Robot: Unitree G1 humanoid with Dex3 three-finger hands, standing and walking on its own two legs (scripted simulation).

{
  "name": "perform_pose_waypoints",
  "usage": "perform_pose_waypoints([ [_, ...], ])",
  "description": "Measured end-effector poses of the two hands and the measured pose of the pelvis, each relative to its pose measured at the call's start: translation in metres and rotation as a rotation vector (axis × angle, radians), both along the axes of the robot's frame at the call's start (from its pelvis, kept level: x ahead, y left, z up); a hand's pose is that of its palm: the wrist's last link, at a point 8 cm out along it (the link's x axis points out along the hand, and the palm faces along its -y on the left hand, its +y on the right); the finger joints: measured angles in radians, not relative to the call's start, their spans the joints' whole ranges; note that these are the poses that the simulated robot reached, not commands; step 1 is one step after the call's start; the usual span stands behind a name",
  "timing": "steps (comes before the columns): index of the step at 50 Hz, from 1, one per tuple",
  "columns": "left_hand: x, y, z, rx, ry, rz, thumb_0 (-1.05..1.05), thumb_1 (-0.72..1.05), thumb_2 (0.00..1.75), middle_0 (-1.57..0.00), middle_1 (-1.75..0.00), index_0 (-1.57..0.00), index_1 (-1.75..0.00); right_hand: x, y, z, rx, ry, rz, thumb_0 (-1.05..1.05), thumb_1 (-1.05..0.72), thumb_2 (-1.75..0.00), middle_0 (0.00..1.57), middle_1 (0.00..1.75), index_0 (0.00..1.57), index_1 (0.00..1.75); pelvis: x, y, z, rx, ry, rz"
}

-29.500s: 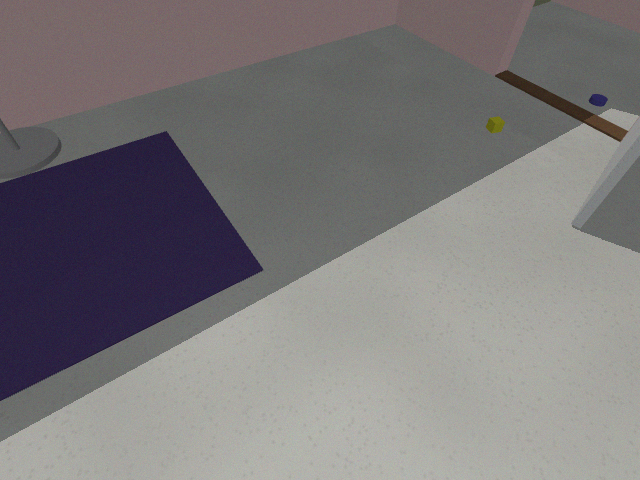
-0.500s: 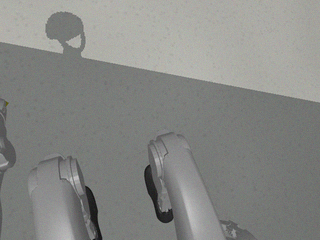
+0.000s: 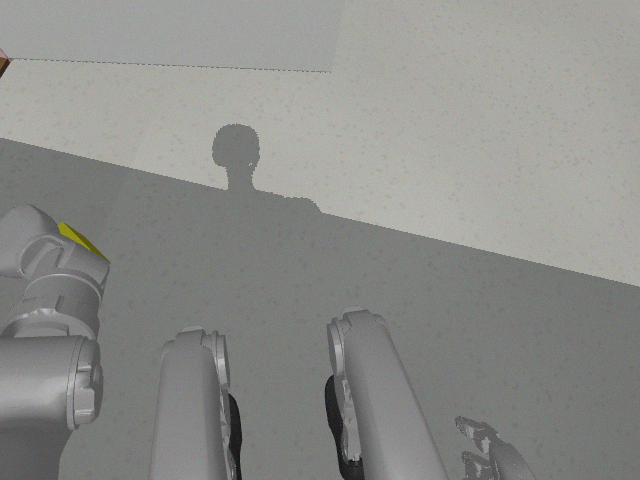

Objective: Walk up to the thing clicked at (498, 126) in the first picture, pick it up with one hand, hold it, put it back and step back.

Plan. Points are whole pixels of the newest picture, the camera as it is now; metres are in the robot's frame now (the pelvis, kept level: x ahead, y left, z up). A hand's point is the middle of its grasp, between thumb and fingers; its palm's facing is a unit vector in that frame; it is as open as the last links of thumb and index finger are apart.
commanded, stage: lift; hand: left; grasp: from above
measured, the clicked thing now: (69, 257) +0.43 +0.30 -0.14
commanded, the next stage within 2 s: hold in 0.98 s
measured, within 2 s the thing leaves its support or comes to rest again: neither
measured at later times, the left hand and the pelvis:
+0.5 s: hand out of the picture +0.38 +0.26 +0.11, palm faces -0.27 -0.38 -0.89, open 8.5 cm; pelvis +0.05 -0.01 +0.20, yaw +3 degrees
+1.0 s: hand out of the picture +0.38 +0.23 +0.20, palm faces -0.23 -0.39 -0.89, open 8.4 cm; pelvis +0.07 -0.01 +0.27, yaw +3 degrees
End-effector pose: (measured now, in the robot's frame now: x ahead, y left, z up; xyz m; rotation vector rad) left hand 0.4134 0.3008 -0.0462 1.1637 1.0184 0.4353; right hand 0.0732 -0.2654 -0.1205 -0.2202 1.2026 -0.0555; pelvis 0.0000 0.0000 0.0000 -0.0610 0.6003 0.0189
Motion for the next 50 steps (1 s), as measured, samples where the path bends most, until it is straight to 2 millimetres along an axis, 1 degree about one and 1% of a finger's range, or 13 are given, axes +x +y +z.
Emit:
perform_pose_waypoints([
  [7,-0.02,-0.016,0.062,-0.002,0.007,-0.05,0.03,0.24,0.18,-1.16,-0.21,-0.92,-0.24,0.024,0.0,0.06,-0.038,-0.07,-0.032,0.01,-0.92,-0.9,0.2,0.3,0.19,0.3,0.005,-0.003,0.06,0.009,-0.041,0.007],
  [14,-0.037,-0.028,0.129,0.0,0.028,-0.055,0.02,0.23,0.2,-1.17,-0.2,-0.92,-0.23,0.049,0.003,0.127,-0.055,-0.132,-0.051,0.01,-0.91,-0.9,0.2,0.3,0.2,0.3,0.02,-0.005,0.125,0.018,-0.118,0.015],
  [19,-0.039,-0.033,0.174,0.005,0.049,-0.028,0.02,0.23,0.21,-1.18,-0.19,-0.92,-0.24,0.063,0.003,0.171,-0.062,-0.161,-0.056,0.01,-0.9,-0.9,0.2,0.3,0.2,0.3,0.034,-0.007,0.165,0.023,-0.176,0.024],
  [23,-0.034,-0.037,0.202,0.002,0.065,-0.006,0.02,0.22,0.22,-1.18,-0.19,-0.92,-0.24,0.068,0.001,0.198,-0.069,-0.172,-0.057,0.01,-0.9,-0.9,0.2,0.3,0.2,0.3,0.044,-0.009,0.19,0.027,-0.211,0.032],
  [26,-0.027,-0.042,0.219,-0.001,0.068,-0.008,0.02,0.23,0.21,-1.18,-0.19,-0.92,-0.24,0.069,-0.001,0.213,-0.07,-0.168,-0.058,0.01,-0.9,-0.9,0.2,0.3,0.2,0.3,0.05,-0.01,0.204,0.03,-0.231,0.035],
  [30,-0.02,-0.051,0.236,0.002,0.056,-0.025,0.02,0.23,0.2,-1.18,-0.19,-0.92,-0.24,0.066,-0.002,0.227,-0.059,-0.142,-0.056,0.01,-0.9,-0.9,0.2,0.3,0.2,0.3,0.057,-0.011,0.22,0.035,-0.252,0.036],
  [37,-0.02,-0.062,0.262,-0.019,0.043,0.012,0.02,0.24,0.19,-1.18,-0.2,-0.91,-0.25,0.06,0.002,0.245,-0.022,-0.088,-0.049,0.01,-0.9,-0.9,0.2,0.3,0.2,0.3,0.066,-0.011,0.246,0.046,-0.289,0.033],
  [43,-0.023,-0.065,0.283,-0.001,0.052,0.042,0.02,0.25,0.18,-1.17,-0.21,-0.91,-0.27,0.06,0.005,0.256,0.002,-0.085,-0.04,0.01,-0.9,-0.9,0.2,0.3,0.2,0.3,0.069,-0.011,0.26,0.053,-0.321,0.03],
  [50,-0.028,-0.065,0.3,0.004,0.046,0.048,0.02,0.26,0.17,-1.17,-0.21,-0.9,-0.27,0.066,0.005,0.269,0.022,-0.11,-0.026,0.01,-0.9,-0.9,0.2,0.3,0.2,0.3,0.069,-0.011,0.272,0.059,-0.357,0.029],
])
